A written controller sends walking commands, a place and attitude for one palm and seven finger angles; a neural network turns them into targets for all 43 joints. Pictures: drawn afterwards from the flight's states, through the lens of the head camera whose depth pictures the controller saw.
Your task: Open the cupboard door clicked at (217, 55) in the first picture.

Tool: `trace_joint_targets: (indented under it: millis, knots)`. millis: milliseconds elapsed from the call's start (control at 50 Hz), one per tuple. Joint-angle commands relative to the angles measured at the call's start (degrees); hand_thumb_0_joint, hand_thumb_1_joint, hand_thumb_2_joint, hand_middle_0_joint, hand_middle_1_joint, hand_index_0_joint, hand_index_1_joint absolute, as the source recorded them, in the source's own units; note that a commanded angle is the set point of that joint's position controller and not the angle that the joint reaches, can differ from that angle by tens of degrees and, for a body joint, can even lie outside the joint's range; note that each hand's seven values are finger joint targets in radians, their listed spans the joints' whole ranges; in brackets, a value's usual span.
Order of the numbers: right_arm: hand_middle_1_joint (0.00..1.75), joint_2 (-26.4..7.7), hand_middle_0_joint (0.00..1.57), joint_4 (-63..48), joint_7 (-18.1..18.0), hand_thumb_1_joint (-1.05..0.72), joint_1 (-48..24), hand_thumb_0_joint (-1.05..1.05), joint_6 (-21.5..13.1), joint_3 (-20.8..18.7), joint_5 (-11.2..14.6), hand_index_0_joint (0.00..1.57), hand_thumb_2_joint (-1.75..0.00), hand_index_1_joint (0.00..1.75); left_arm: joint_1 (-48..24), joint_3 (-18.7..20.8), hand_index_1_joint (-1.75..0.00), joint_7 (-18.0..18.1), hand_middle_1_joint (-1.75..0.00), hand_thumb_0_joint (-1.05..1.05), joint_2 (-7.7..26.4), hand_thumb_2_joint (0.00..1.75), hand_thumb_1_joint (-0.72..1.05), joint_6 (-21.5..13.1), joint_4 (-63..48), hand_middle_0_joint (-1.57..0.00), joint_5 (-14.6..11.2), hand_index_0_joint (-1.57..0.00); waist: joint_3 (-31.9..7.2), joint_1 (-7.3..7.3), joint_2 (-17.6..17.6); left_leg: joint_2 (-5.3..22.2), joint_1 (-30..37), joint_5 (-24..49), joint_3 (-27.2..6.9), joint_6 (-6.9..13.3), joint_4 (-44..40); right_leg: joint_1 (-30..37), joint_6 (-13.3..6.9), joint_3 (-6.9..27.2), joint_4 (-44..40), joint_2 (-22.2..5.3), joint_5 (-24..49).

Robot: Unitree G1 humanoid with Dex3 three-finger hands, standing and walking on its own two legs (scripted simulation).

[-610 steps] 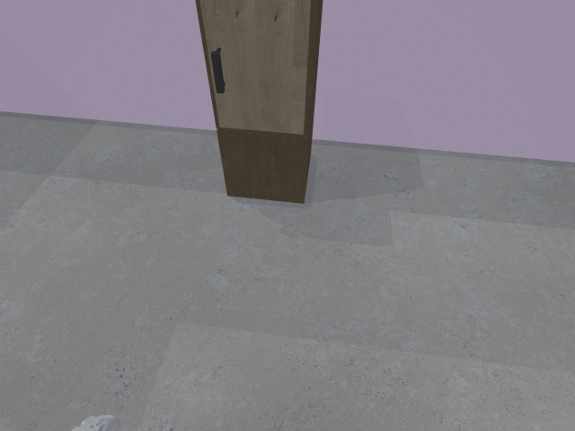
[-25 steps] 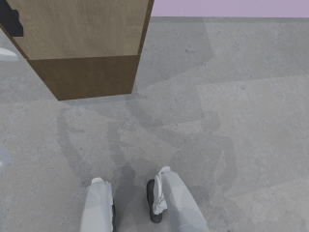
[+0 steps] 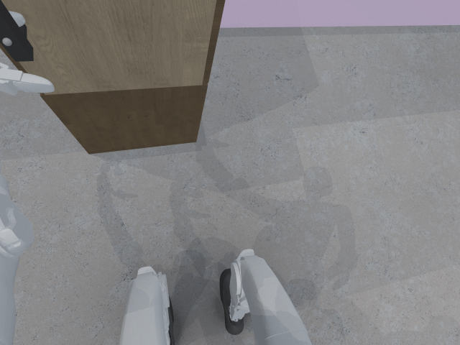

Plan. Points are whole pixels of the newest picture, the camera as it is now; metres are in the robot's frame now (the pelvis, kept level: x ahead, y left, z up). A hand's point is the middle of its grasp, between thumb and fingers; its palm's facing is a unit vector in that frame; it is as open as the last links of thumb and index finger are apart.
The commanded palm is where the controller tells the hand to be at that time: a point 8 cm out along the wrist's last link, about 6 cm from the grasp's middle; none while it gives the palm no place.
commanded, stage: slide the fingers in behind the handle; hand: left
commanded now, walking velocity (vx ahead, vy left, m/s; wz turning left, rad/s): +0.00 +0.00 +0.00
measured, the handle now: out of the picture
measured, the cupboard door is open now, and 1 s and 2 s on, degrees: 0 0 1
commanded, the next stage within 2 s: close the thumb around the handle in 0.94 s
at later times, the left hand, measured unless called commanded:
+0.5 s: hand (23, 40) +0.56 +0.24 +0.05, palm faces +0.13 -0.99 -0.01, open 13.9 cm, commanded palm +0.55 +0.23 +0.05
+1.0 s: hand (23, 40) +0.56 +0.24 +0.05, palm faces +0.13 -0.99 -0.02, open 13.9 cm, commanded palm +0.54 +0.23 +0.05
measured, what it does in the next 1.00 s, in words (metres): stands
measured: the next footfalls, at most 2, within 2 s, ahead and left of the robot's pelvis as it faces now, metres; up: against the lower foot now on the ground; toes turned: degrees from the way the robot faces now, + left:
none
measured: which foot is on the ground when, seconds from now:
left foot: down 0.00-1.00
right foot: down 0.00-1.00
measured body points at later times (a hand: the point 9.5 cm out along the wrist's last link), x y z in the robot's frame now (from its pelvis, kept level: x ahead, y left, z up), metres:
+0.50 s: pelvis +0.00 +0.00 +0.00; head +0.21 +0.04 +0.40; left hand +0.55 +0.29 +0.05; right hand +0.00 -0.26 -0.10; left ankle +0.01 +0.10 -0.59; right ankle +0.06 -0.13 -0.59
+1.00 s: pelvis +0.01 +0.00 +0.01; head +0.21 +0.05 +0.41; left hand +0.55 +0.29 +0.05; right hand +0.01 -0.26 -0.09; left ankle +0.01 +0.10 -0.59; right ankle +0.06 -0.13 -0.59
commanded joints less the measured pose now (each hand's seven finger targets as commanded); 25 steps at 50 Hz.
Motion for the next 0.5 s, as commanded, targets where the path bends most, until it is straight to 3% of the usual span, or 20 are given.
trace_joint_targets:
  millis: [0,40,80,100,120,160,240,300,340,440,480]
  knots:
    - [0.3,-12.0,0.2,-0.6,-0.6,-0.9,13.0,0.0,0.2,-4.7,-0.4,0.2,-0.9,0.3,-22.8,0.4,-1.2,1.4,-1.2,0.0,13.9,0.3,-0.5,-4.2,-11.8,-0.3,-0.3,-0.3,-35.5,-0.38,15.8,-0.6,31.9,30.4,-4.7,-0.4,-9.6,14.1,-1.5,2.1,-6.3,2.6,14.1]
    - [0.3,-11.9,0.2,-0.8,-0.4,-0.9,13.0,0.0,0.2,-4.8,-0.5,0.2,-0.9,0.3,-23.4,0.6,-1.2,2.1,-1.2,0.0,14.1,0.3,-0.5,-4.5,-12.7,-0.3,-0.2,-0.3,-35.8,-0.44,15.5,-0.7,31.2,29.8,-4.5,-0.3,-9.6,15.0,-1.4,2.4,-6.5,2.7,14.2]
    - [0.3,-11.6,0.2,-0.5,-0.4,-0.9,13.0,0.0,0.1,-4.9,-0.5,0.2,-0.9,0.3,-24.6,-2.2,-1.2,2.2,-1.2,0.0,10.9,0.3,-0.5,-4.8,-13.1,-0.3,0.3,-0.3,-35.3,-1.31,16.5,-0.6,32.7,30.3,-4.8,-0.3,-9.8,13.5,-1.5,2.3,-6.5,2.6,14.1]
    - [0.3,-11.7,0.2,-0.3,-0.2,-0.9,13.1,0.0,0.2,-4.9,-0.5,0.2,-0.9,0.3,-24.3,-2.2,-1.2,2.4,-1.2,0.0,10.6,0.3,-0.5,-4.7,-12.6,-0.3,0.1,-0.3,-35.0,-1.0,16.6,-0.7,32.7,29.4,-4.7,-0.4,-9.9,13.3,-1.5,2.2,-6.9,2.6,13.5]
    - [0.3,-11.9,0.2,-0.1,-0.4,-0.9,13.1,0.0,0.3,-5.0,-0.5,0.2,-0.9,0.3,-24.1,-1.0,-1.2,2.6,-1.2,0.0,11.8,0.3,-0.5,-4.6,-11.8,-0.3,0.0,-0.3,-34.3,-1.16,14.9,-0.6,31.6,28.5,-4.7,-0.4,-10.0,14.0,-1.4,2.2,-6.9,2.6,13.3]
    - [0.3,-11.8,0.2,-0.3,-0.6,-0.9,12.9,0.0,0.1,-4.9,-0.4,0.2,-0.9,0.3,-24.7,-1.7,-1.2,2.7,-1.2,0.0,10.8,0.3,-0.5,-4.4,-11.1,-0.3,-0.5,-0.3,-34.3,-1.64,13.7,-0.8,29.9,27.6,-4.3,0.0,-9.8,14.8,-1.3,2.5,-7.1,2.6,13.5]
    - [0.3,-11.6,0.2,0.0,-0.4,-0.9,13.2,0.0,0.0,-4.8,-0.7,0.2,-0.9,0.3,-25.4,-2.1,-1.2,3.5,-1.2,0.0,10.8,0.3,-0.5,-5.1,-11.5,-0.3,0.2,-0.3,-34.9,-1.46,15.3,-0.9,30.5,28.6,-4.2,-0.1,-9.6,15.1,-1.5,2.5,-6.8,2.6,14.3]
    - [0.3,-11.5,0.2,0.4,-0.1,-0.9,13.5,0.0,0.0,-5.3,-0.9,0.2,-0.9,0.3,-26.3,-4.0,-1.2,3.6,-1.2,0.0,7.6,0.3,-0.5,-5.8,-13.4,-0.3,0.0,-0.3,-36.8,-1.84,16.6,-0.7,34.0,30.7,-4.9,-0.5,-9.6,13.3,-1.6,2.3,-6.7,2.5,14.7]
    - [0.3,-11.4,0.2,0.3,0.0,-0.9,13.4,0.0,0.0,-5.5,-0.8,0.2,-0.9,0.3,-24.7,-3.7,-1.2,3.6,-1.2,0.0,6.8,0.3,-0.5,-5.6,-12.9,-0.3,-0.7,-0.3,-37.0,-1.43,15.5,-0.9,33.6,30.2,-4.6,-0.5,-9.9,14.5,-1.5,2.4,-7.1,2.6,14.8]
    - [0.3,-11.2,0.2,0.9,0.3,-0.9,13.4,0.0,0.1,-5.4,-1.0,0.2,-0.9,0.3,-25.6,-6.3,-1.2,4.8,-1.2,0.0,4.3,0.3,-0.5,-5.7,-11.8,-0.3,0.3,-0.3,-33.9,-2.09,15.5,-0.9,33.1,28.5,-4.8,-0.6,-10.5,12.9,-1.7,2.1,-7.4,2.6,13.3]
    - [0.3,-10.9,0.2,1.2,0.5,-0.9,13.6,0.0,-0.1,-5.6,-1.2,0.2,-0.9,0.3,-27.3,-8.3,-1.2,5.2,-1.2,0.0,1.6,0.3,-0.5,-6.1,-12.2,-0.3,0.4,-0.3,-34.2,-2.86,15.8,-1.1,33.9,28.6,-4.9,-0.4,-10.3,12.0,-1.7,2.2,-7.4,2.5,13.5]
